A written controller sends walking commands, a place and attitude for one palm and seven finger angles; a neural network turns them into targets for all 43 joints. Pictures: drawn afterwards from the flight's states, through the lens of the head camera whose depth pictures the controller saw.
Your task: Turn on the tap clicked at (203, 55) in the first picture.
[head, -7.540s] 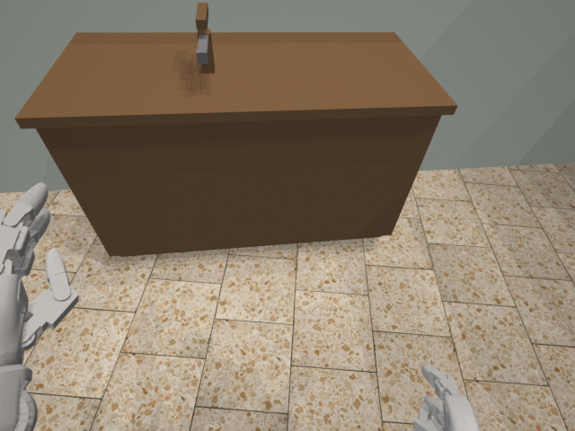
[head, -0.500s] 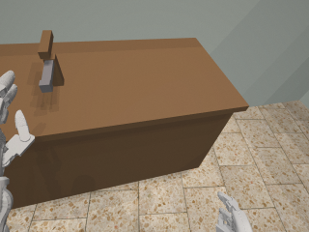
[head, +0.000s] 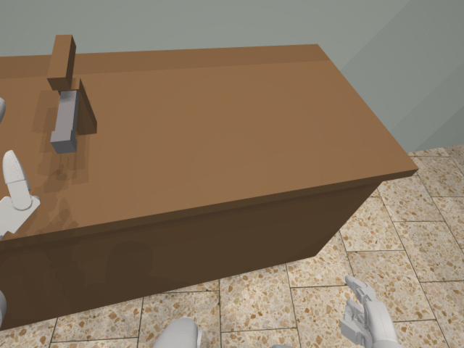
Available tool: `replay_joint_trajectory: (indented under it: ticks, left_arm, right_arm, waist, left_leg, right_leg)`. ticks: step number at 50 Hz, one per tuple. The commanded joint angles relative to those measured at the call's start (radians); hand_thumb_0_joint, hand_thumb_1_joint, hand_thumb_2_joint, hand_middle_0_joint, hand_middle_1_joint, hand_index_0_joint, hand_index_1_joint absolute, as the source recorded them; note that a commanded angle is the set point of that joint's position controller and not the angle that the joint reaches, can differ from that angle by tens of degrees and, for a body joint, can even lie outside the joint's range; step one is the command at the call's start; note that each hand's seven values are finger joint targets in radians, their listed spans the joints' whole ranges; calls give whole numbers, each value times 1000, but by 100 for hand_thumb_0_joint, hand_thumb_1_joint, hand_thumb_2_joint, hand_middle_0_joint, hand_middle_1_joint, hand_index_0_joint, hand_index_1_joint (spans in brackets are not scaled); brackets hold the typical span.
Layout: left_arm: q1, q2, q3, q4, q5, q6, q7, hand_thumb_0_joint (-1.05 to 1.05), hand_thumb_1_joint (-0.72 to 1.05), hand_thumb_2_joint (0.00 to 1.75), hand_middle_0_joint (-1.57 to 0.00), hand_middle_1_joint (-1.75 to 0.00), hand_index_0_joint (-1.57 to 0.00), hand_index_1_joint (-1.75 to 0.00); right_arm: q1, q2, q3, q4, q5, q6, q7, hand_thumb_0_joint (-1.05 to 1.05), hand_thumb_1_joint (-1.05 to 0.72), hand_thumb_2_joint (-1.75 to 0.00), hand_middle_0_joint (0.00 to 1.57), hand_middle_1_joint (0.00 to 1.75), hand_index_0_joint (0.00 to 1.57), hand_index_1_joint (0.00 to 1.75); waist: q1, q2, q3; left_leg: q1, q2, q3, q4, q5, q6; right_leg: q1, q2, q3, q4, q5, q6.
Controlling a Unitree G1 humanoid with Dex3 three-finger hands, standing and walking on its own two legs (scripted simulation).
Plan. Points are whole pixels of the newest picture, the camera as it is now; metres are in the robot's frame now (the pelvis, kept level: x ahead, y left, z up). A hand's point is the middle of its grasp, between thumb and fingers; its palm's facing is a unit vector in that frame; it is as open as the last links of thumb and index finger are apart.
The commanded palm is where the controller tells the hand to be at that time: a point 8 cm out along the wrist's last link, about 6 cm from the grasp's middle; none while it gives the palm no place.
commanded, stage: come to a stop and stand still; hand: left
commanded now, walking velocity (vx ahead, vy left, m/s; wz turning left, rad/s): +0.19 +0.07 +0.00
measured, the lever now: (64, 141) +0.37 +0.33 +0.11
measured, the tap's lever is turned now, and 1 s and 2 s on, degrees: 0 0 0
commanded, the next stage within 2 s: look again from close up in 1.10 s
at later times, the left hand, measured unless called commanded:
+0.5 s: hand (63, 156) +0.28 +0.26 +0.19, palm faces +0.41 -0.84 -0.36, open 7.4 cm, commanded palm +0.22 +0.29 +0.21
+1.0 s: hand (56, 178) +0.25 +0.26 +0.19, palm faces +0.41 -0.86 -0.31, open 7.4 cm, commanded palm +0.20 +0.29 +0.21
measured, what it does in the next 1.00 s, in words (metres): steps on the spot: right foot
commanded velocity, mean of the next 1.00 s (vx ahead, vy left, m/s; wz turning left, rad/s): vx -0.04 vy -0.02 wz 0.00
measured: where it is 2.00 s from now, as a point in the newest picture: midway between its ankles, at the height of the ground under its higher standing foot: outside the picture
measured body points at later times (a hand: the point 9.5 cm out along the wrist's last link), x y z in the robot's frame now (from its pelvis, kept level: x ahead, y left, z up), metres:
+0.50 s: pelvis +0.05 +0.01 +0.03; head +0.07 +0.02 +0.48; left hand +0.25 +0.30 +0.21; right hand +0.21 -0.23 -0.05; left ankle +0.07 +0.12 -0.70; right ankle +0.06 -0.09 -0.70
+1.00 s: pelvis +0.03 +0.01 +0.04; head +0.03 +0.02 +0.49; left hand +0.22 +0.30 +0.20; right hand +0.19 -0.21 -0.04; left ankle +0.07 +0.12 -0.70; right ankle +0.06 -0.09 -0.70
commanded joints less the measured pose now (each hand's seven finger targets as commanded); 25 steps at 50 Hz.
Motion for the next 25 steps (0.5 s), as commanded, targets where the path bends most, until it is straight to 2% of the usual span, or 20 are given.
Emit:
replay_joint_trajectory:
  ticks: [1, 3, 5, 7, 8, 9, 10, 11, 12, 13, 14, 15, 17, 18, 19, 20, 21, 22, 23, 25]
  left_arm:
    - [-157, 174, 93, -51, 4, -31, 5, 0, 90, 90, -20, -30, -20, -30]
    - [-155, 176, 97, -82, 13, -35, -3, 0, 90, 90, -20, -30, -20, -30]
    - [-54, 133, 64, -112, 6, -34, -10, 0, 90, 90, -20, -30, -20, -30]
    - [41, 130, 60, -108, -1, -18, -8, 0, 90, 90, -20, -30, -20, -30]
    - [74, 141, 72, -113, -1, -12, -1, 0, 90, 90, -20, -30, -20, -30]
    - [93, 159, 93, -100, 0, -4, 7, 0, 90, 90, -20, -30, -20, -30]
    - [104, 170, 104, -86, 1, 3, 14, 0, 90, 90, -20, -30, -20, -30]
    - [101, 193, 127, -66, 4, 7, 22, 0, 90, 90, -20, -30, -20, -30]
    - [79, 201, 137, -54, 2, 16, 25, 0, 90, 90, -20, -30, -20, -30]
    - [54, 225, 160, -56, -4, 19, 32, 0, 90, 90, -20, -30, -20, -30]
    - [21, 172, 117, -24, -12, 27, 31, 0, 90, 90, -20, -30, -20, -30]
    - [24, 151, 94, -13, -11, 32, 31, 0, 90, 90, -20, -30, -20, -30]
    - [34, 153, 96, -10, -3, 29, 45, 0, 90, 90, -20, -30, -20, -30]
    - [25, 161, 87, -29, 3, 28, 53, 0, 90, 90, -20, -30, -20, -30]
    - [43, 141, 72, -19, 2, 28, 56, 0, 90, 90, -20, -30, -20, -30]
    - [29, 124, 42, -52, 0, 29, 52, 0, 90, 90, -20, -30, -20, -30]
    - [12, 129, 36, -78, 1, 29, 54, 0, 90, 90, -20, -30, -20, -30]
    - [8, 126, 27, -96, 2, 28, 53, 0, 90, 90, -20, -30, -20, -30]
    - [-1, 137, 24, -118, -2, 31, 48, 0, 90, 90, -20, -30, -20, -30]
    - [-7, 129, 11, -132, 8, 34, 47, 0, 90, 90, -20, -30, -20, -30]
  right_arm:
    - [-15, -110, -45, -141, 2, -67, -6, 0, -90, -90, 20, 30, 20, 30]
    - [-44, -103, -38, -139, 10, -69, -7, 0, -90, -90, 20, 30, 20, 30]
    - [-31, -103, -30, -144, 13, -73, 5, 0, -90, -90, 20, 30, 20, 30]
    - [-34, -97, -9, -156, 11, -75, 9, 0, -90, -90, 20, 30, 20, 30]
    - [-46, -92, 4, -165, 12, -76, 5, 0, -90, -90, 20, 30, 20, 30]
    - [-36, -91, 9, -163, 10, -71, 0, 0, -90, -90, 20, 30, 20, 30]
    - [-36, -82, 15, -164, 8, -66, -5, 0, -90, -90, 20, 30, 20, 30]
    - [-30, -74, 14, -160, 4, -60, -12, 0, -90, -90, 20, 30, 20, 30]
    - [-23, -71, 14, -161, 0, -56, -14, 0, -90, -90, 20, 30, 20, 30]
    - [-47, -74, 19, -164, -1, -56, -15, 0, -90, -90, 20, 30, 20, 30]
    - [-24, -67, 15, -143, 11, -61, -15, 0, -90, -90, 20, 30, 20, 30]
    - [-23, -79, 8, -142, 16, -63, -17, 0, -90, -90, 20, 30, 20, 30]
    - [-31, -69, 23, -127, 10, -64, -29, 0, -90, -90, 20, 30, 20, 30]
    - [-51, -66, 28, -119, 5, -64, -38, 0, -90, -90, 20, 30, 20, 30]
    - [-39, -60, 29, -116, 1, -63, -45, 0, -90, -90, 20, 30, 20, 30]
    - [-49, -72, 19, -126, 2, -68, -50, 0, -90, -90, 20, 30, 20, 30]
    - [-54, -89, 11, -134, 4, -70, -54, 0, -90, -90, 20, 30, 20, 30]
    - [-59, -99, 2, -144, 8, -70, -57, 0, -90, -90, 20, 30, 20, 30]
    - [-70, -100, 2, -150, 13, -74, -61, 0, -90, -90, 20, 30, 20, 30]
    - [-67, -98, 9, -156, 4, -68, -61, 0, -90, -90, 20, 30, 20, 30]
  waist:
    - [-91, 173, -189]
    - [-70, 186, -213]
    - [-63, 229, -242]
    - [-54, 223, -247]
    - [-50, 233, -254]
    - [-50, 185, -277]
    - [-51, 109, -287]
    - [-55, -3, -296]
    - [-63, -124, -280]
    - [-61, -103, -236]
    - [-60, -125, -249]
    - [-62, -131, -238]
    - [-57, -72, -244]
    - [-59, 3, -255]
    - [-63, 25, -281]
    - [-54, 69, -293]
    - [-46, 114, -314]
    - [-35, 113, -318]
    - [-41, 111, -300]
    - [-46, 177, -272]
  left_leg:
    - [229, 293, -500, -492, 149, 256]
    - [244, 239, -345, -455, 254, 237]
    - [160, 199, -241, -454, 202, 207]
    - [50, 189, -188, -466, 108, 165]
    - [51, 167, -146, -446, 99, 136]
    - [-4, 158, -143, -416, 57, 108]
    - [-36, 132, -110, -369, 24, 73]
    - [-59, 71, -43, -259, -28, 34]
    - [-92, -18, 16, -113, -85, -9]
    - [-87, -24, 0, -33, -93, -30]
    - [-64, -15, -19, 24, -127, -36]
    - [-55, -7, -35, 30, -108, -35]
    - [14, 5, -23, -129, -58, -31]
    - [92, -6, 0, -260, 26, -31]
    - [169, -32, 22, -360, 169, -33]
    - [237, -4, -6, -389, 370, -26]
    - [274, 61, -64, -381, 528, -7]
    - [271, 93, -75, -373, 541, 6]
    - [279, 93, -78, -389, 515, 2]
    - [194, 89, -108, -415, 538, 0]
  right_leg:
    - [-297, 16, 12, 305, -13, -6]
    - [-268, -4, -15, 188, 40, -1]
    - [-133, -5, -53, -12, 98, -8]
    - [46, 19, -91, -233, 148, -7]
    - [105, 43, -120, -332, 198, -2]
    - [207, 46, -127, -436, 246, -1]
    - [283, 27, -95, -531, 269, -4]
    - [315, -48, 29, -627, 268, -29]
    - [273, -184, 255, -718, 264, -98]
    - [213, -282, 353, -752, 396, -156]
    - [199, -296, 324, -731, 428, -181]
    - [198, -280, 303, -702, 500, -185]
    - [205, -231, 170, -624, 651, -158]
    - [204, -192, 101, -570, 736, -121]
    - [210, -132, 34, -527, 749, -78]
    - [188, -77, 0, -492, 720, -37]
    - [165, -34, -31, -482, 644, -8]
    - [157, -20, -16, -512, 570, 0]
    - [146, -7, -11, -519, 534, -2]
    - [197, 15, -37, -509, 557, -1]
